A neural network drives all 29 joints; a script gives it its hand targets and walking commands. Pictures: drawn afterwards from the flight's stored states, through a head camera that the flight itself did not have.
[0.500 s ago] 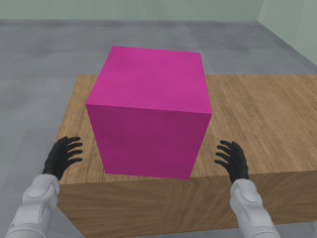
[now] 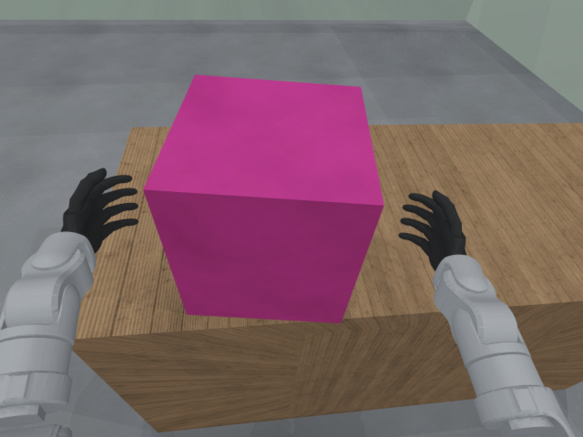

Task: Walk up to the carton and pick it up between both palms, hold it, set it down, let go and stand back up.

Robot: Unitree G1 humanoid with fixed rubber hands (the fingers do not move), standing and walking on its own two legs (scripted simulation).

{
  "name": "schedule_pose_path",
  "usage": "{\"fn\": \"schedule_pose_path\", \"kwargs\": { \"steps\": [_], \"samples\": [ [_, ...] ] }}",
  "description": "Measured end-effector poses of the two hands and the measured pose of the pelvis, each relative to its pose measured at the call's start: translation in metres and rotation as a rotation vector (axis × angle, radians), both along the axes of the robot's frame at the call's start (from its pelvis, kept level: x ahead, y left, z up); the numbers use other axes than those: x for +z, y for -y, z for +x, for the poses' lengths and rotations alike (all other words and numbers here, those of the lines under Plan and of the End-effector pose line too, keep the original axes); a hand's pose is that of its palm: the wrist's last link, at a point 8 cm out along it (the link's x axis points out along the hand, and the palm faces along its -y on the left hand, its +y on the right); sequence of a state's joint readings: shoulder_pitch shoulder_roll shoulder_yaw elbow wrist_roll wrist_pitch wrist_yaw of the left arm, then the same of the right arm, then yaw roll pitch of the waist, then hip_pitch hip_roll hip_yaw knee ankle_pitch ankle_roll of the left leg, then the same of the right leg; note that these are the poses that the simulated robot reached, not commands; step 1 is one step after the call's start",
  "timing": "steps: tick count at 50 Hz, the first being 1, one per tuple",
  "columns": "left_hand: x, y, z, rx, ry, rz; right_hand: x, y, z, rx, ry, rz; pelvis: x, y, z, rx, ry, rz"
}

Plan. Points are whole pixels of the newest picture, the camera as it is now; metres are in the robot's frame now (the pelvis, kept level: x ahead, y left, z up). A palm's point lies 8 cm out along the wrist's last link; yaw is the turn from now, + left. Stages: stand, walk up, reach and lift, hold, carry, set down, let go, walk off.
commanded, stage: reach and lift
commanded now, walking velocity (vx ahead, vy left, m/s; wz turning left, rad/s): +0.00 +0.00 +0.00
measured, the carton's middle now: (271, 204) +0.46 +0.03 +0.05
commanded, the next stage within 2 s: none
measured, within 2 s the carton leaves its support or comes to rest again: neither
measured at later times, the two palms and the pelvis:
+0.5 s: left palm (78, 161) +0.40 +0.27 +0.18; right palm (451, 186) +0.40 -0.21 +0.16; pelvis +0.00 +0.00 +0.00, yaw +1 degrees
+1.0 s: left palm (79, 101) +0.44 +0.26 +0.24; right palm (457, 128) +0.44 -0.20 +0.22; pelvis -0.01 +0.00 +0.00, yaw +1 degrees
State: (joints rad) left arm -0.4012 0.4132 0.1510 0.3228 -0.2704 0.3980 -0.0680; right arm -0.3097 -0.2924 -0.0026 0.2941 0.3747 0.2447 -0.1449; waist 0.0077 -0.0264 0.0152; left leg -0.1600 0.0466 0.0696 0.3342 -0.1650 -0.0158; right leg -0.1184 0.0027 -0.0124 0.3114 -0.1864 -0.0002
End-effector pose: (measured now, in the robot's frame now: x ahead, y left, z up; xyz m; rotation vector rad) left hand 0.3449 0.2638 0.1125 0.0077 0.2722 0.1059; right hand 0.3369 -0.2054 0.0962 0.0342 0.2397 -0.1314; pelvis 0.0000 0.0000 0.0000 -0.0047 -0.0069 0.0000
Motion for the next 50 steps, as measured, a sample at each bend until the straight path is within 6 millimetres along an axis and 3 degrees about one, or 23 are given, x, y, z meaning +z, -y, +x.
{"fn": "schedule_pose_path", "kwargs": {
  "steps": [30, 50],
  "samples": [
    [0.077, -0.002, 0.065, 0.003, 0.014, 0.009, 0.076, 0.002, 0.069, 0.017, -0.014, -0.007, -0.001, 0.0, -0.004, 0.021, -0.068, -0.01],
    [0.123, 0.005, 0.096, 0.014, 0.031, 0.016, 0.126, -0.001, 0.101, 0.009, -0.006, -0.017, -0.003, 0.0, -0.01, 0.025, -0.147, -0.016]
  ]
}}
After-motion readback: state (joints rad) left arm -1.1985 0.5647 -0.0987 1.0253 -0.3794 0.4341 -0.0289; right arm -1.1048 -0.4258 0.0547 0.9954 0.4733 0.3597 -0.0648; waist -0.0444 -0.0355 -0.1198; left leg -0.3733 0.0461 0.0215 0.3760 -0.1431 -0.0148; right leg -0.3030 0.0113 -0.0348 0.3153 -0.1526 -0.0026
